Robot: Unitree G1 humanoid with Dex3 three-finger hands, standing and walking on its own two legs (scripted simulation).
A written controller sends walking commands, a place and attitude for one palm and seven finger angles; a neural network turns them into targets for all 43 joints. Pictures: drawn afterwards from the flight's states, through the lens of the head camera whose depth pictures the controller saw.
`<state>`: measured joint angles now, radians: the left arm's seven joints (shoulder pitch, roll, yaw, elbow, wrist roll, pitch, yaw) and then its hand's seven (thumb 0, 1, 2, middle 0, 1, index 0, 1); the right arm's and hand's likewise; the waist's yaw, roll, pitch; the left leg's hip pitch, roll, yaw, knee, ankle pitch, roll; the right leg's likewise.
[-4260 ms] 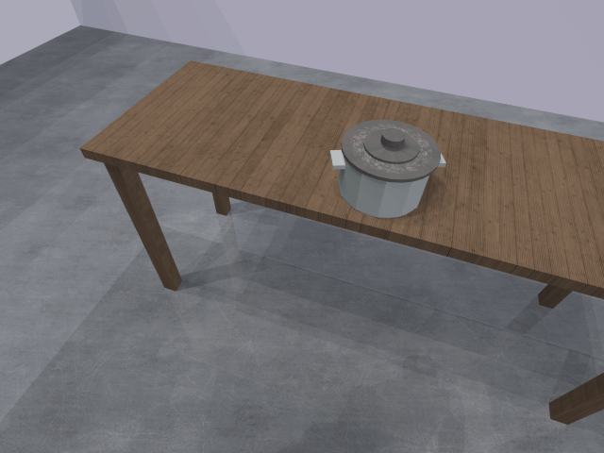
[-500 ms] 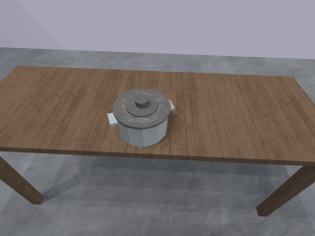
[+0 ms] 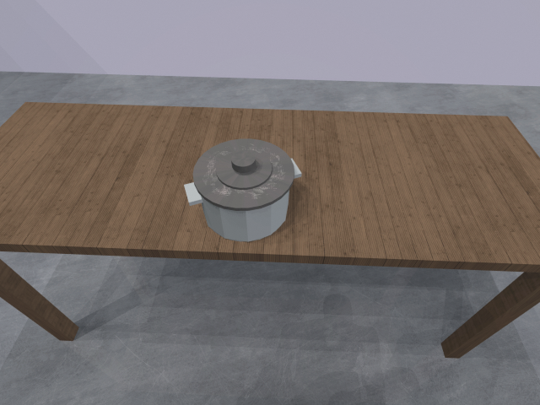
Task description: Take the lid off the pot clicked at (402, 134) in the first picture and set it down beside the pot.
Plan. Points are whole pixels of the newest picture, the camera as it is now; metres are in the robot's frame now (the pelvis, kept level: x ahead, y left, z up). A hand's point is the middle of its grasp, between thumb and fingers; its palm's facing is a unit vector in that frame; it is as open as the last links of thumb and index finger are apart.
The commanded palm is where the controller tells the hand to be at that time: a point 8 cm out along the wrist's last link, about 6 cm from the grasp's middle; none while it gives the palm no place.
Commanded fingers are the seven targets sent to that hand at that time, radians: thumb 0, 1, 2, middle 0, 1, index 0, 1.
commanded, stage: look again from close up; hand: left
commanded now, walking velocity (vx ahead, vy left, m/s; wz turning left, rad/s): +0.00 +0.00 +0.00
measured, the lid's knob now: (243, 161) +0.54 +0.08 +0.05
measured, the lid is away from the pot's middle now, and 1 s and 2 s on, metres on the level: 0.00 0.00 0.00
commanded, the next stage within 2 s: shuffle to correct the standing spot in 1.40 s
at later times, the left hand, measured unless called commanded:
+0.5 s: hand out of the picture +0.01 +0.20 -0.18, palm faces +0.02 -0.98 -0.20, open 7.4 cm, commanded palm none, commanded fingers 0.00 0.90 0.90 -0.20 -0.30 -0.20 -0.30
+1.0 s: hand out of the picture +0.00 +0.19 -0.18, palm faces +0.03 -0.98 -0.18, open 7.4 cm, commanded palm none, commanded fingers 0.00 0.90 0.90 -0.20 -0.30 -0.20 -0.30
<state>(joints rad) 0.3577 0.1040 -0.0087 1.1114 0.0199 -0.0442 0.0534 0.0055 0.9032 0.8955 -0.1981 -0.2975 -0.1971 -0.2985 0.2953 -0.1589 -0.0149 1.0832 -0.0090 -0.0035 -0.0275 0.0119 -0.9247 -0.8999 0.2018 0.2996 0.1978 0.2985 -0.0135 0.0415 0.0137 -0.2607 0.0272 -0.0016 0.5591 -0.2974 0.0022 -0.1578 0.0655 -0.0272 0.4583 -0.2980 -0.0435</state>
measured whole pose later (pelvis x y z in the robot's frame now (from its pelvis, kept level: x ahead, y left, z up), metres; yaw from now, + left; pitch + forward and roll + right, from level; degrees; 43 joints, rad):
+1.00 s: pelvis +0.01 +0.02 +0.00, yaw +0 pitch -1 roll +0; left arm 0.32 0.16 -0.01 1.07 0.01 -0.01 0.04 0.01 0.90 0.90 -0.20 -0.30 -0.20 -0.30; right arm 0.25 -0.16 0.00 1.09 0.00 -0.02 -0.03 0.00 -0.92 -0.90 0.20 0.30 0.20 0.30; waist 0.02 -0.03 0.03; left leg -0.18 -0.04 0.02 0.47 -0.27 0.04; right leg -0.12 0.00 -0.01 0.46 -0.32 0.00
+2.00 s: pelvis +0.05 -0.01 -0.01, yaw +1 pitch +1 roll +0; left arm 0.41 0.14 0.01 1.10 0.02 -0.02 0.04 0.01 0.90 0.90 -0.20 -0.30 -0.20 -0.30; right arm 0.31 -0.10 -0.02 1.12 -0.01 -0.02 -0.04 0.01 -0.91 -0.90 0.20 0.30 0.20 0.30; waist 0.00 -0.05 0.02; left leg -0.21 0.01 0.03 0.61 -0.41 0.01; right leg -0.12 0.04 -0.04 0.54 -0.43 -0.05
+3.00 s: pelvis +0.09 -0.05 +0.00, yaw +0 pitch -2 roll +1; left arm 0.30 0.19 0.00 0.97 0.03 0.03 0.03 0.01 0.90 0.90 -0.20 -0.30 -0.20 -0.30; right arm 0.28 -0.20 -0.02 0.93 -0.02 0.02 0.00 0.00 -0.91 -0.90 0.20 0.30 0.20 0.30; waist 0.01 0.03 0.00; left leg -0.22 -0.03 0.10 0.55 -0.31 0.05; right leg -0.31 -0.05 0.00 0.58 -0.25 0.01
